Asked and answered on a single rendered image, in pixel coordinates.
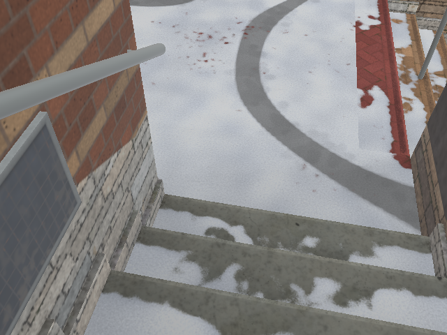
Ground stairs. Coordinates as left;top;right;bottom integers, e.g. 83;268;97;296
84;194;447;335
389;12;447;158

